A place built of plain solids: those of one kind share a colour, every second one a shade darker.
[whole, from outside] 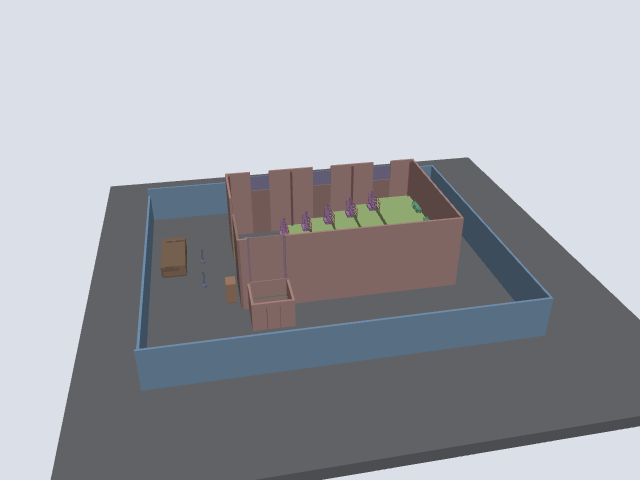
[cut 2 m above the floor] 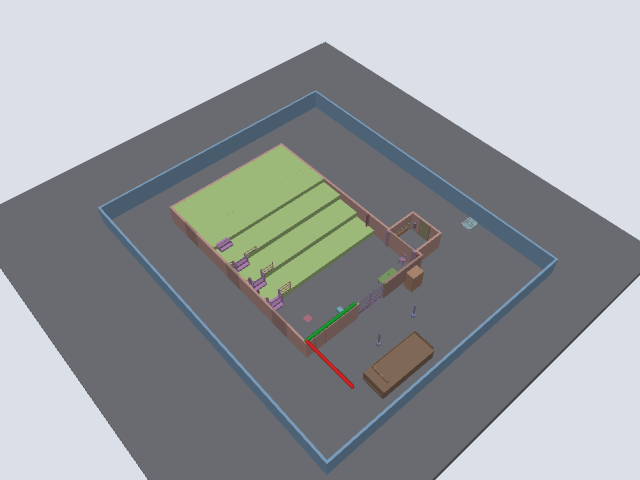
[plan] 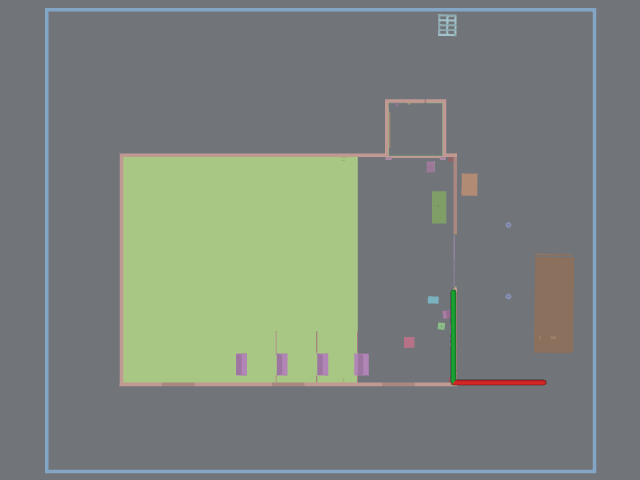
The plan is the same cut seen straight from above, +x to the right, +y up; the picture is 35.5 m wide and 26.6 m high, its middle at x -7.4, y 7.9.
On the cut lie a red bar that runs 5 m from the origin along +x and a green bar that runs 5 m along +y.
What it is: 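A works' training theatre; one tall room, parted across its whole breadth into a front floor behind the doors, 4 rows toward the back wall and a gangway along that wall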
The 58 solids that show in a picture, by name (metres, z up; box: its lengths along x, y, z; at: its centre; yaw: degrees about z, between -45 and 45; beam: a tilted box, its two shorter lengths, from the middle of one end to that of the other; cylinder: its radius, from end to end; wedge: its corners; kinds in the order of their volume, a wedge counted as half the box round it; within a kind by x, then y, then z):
{
 "raised_floor_bank_1": {"box": [4.0, 12.5, 2.7], "at": [-16.3, 6.25, 1.3]},
 "raised_floor_bank_2": {"box": [2.25, 12.5, 2.17], "at": [-13.18, 6.25, 1.03]},
 "raised_floor_bank_3": {"box": [2.25, 12.5, 1.64], "at": [-10.93, 6.25, 0.77]},
 "raised_floor_bank_4": {"box": [2.25, 12.5, 1.11], "at": [-8.68, 6.25, 0.51]},
 "raised_floor_bank_5": {"box": [2.25, 12.5, 0.58], "at": [-6.42, 6.25, 0.24]},
 "wall_1": {"box": [0.2, 12.9, 6.65], "at": [-18.4, 6.25, 3.27]},
 "wall_2": {"box": [2.36, 0.2, 6.65], "at": [-17.32, -0.1, 3.27]},
 "wall_3": {"box": [1.81, 0.2, 4.7], "at": [-15.25, -0.1, 2.3]},
 "wall_4": {"box": [4.31, 0.2, 6.65], "at": [-12.2, -0.1, 3.27]},
 "wall_5": {"box": [14.9, 0.2, 6.65], "at": [-11.05, 12.6, 3.27]},
 "wall_6": {"box": [1.81, 0.2, 4.7], "at": [-9.15, -0.1, 2.3]},
 "wall_7": {"box": [4.31, 0.2, 6.65], "at": [-6.1, -0.1, 3.27]},
 "wall_8": {"box": [0.2, 3.2, 2.55], "at": [-3.7, 14.1, 1.23]},
 "wall_9": {"box": [1.81, 0.2, 4.7], "at": [-3.05, -0.1, 2.3]},
 "wall_10": {"box": [3.12, 0.06, 6.65], "at": [-2.1, 12.47, 3.27]},
 "wall_11": {"box": [3.0, 0.06, 2.55], "at": [-2.1, 12.53, 1.23]},
 "wall_12": {"box": [3.4, 0.2, 2.55], "at": [-2.1, 15.6, 1.23]},
 "wall_13": {"box": [2.36, 0.2, 6.65], "at": [-0.97, -0.1, 3.27]},
 "wall_14": {"box": [0.2, 3.2, 2.55], "at": [-0.5, 14.1, 1.23]},
 "wall_15": {"box": [0.8, 0.2, 6.65], "at": [-0.2, 12.6, 3.27]},
 "wall_16": {"box": [0.2, 5.46, 6.65], "at": [0.1, 2.52, 3.27]},
 "wall_17": {"box": [0.2, 4.46, 6.65], "at": [0.1, 10.47, 3.27]},
 "yard_bound_1": {"box": [0.2, 25.79, 3.58], "at": [-22.55, 7.87, 1.74]},
 "yard_bound_2": {"box": [30.56, 0.2, 3.58], "at": [-7.37, -4.93, 1.74]},
 "yard_bound_3": {"box": [30.56, 0.2, 3.58], "at": [-7.37, 20.66, 1.74]},
 "yard_bound_4": {"box": [0.2, 25.79, 2.88], "at": [7.81, 7.87, 1.39]},
 "beyond_van_1": {"box": [0.06, 4.61, 0.2], "at": [4.53, 4.78, 1.34], "yaw": -0.8},
 "beyond_van_2": {"box": [1.96, 0.02, 1.1], "at": [5.52, 7.07, 0.87], "yaw": -0.8},
 "beyond_van_3": {"box": [1.96, 0.1, 0.18], "at": [5.52, 7.09, 0.43], "yaw": -0.8},
 "beyond_van_4": {"box": [2.16, 5.29, 1.0], "at": [5.57, 4.32, 0.79], "yaw": -0.8},
 "beyond_van_5": {"box": [1.4, 0.039, 0.32], "at": [5.81, 7.06, 1.08], "yaw": -0.8},
 "beyond_van_6": {"box": [0.57, 0.19, 0.2], "at": [5.94, 2.47, 1.34], "yaw": -0.8},
 "beyond_bottle_cage_1": {"box": [0.85, 1.22, 1.91], "at": [0.89, 10.97, 0.9], "yaw": -0.9},
 "door_landing_1": {"box": [0.32, 1.22, 0.35], "at": [-11.91, 1.0, 1.77]},
 "door_landing_2": {"box": [0.32, 1.22, 0.18], "at": [-11.61, 1.0, 1.68]},
 "door_landing_3": {"box": [0.32, 1.22, 0.35], "at": [-9.66, 1.0, 1.24]},
 "door_landing_4": {"box": [0.32, 1.22, 0.18], "at": [-9.36, 1.0, 1.15]},
 "door_landing_5": {"box": [0.32, 1.22, 0.35], "at": [-7.41, 1.0, 0.71]},
 "door_landing_6": {"box": [0.32, 1.22, 0.18], "at": [-7.11, 1.0, 0.62]},
 "door_landing_7": {"box": [0.21, 1.22, 0.18], "at": [-5.4, 1.0, 0.44]},
 "door_landing_8": {"box": [0.32, 1.22, 0.4], "at": [-5.16, 1.0, 0.15]},
 "door_landing_9": {"box": [0.32, 1.22, 0.23], "at": [-4.86, 1.0, 0.06]},
 "window_pane_1": {"box": [1.8, 0.1, 1.46], "at": [-15.25, -0.15, 5.37]},
 "window_pane_2": {"box": [1.8, 0.1, 1.46], "at": [-9.15, -0.15, 5.37]},
 "window_pane_3": {"box": [1.8, 0.1, 1.46], "at": [-3.05, -0.15, 5.37]},
 "pier_1": {"box": [0.34, 0.17, 6.65], "at": [-3.6, 12.41, 3.27]},
 "pier_2": {"box": [0.34, 0.17, 6.65], "at": [-0.6, 12.41, 3.27]},
 "carton_1": {"box": [0.6, 0.4, 0.45], "at": [-1.12, 4.58, 0.17], "yaw": -1.6},
 "door_leaf_1": {"box": [1.0, 0.044, 2.15], "at": [-2.1, 15.5, 1.02]},
 "radiator_1": {"box": [0.06, 2.0, 0.5], "at": [-3.53, 14.0, 0.4]},
 "steel_column_1": {"box": [0.2, 0.014, 6.45], "at": [-18.16, 0.2, 3.17]},
 "steel_column_2": {"box": [0.2, 0.014, 6.45], "at": [-12.2, 0.2, 3.17]},
 "steel_column_3": {"box": [0.2, 0.014, 6.45], "at": [-6.1, 0.2, 3.17]},
 "mess_table_1": {"box": [0.8, 1.8, 0.029], "at": [-0.8, 9.71, 0.73]},
 "access_cover_1": {"box": [0.6, 0.6, 0.06], "at": [-2.46, 2.22, -0.02]},
 "chair_stack_1": {"box": [0.41, 0.43, 0.04], "at": [-1.27, 11.86, 0.7], "yaw": 0.3},
 "low_rail_1": {"box": [0.02, 2.94, 0.07], "at": [-0.61, 14.03, 0.9]},
 "beyond_pallets_1": {"box": [1.0, 0.12, 0.024], "at": [-0.33, 20.34, 0.25], "yaw": -0.4}
}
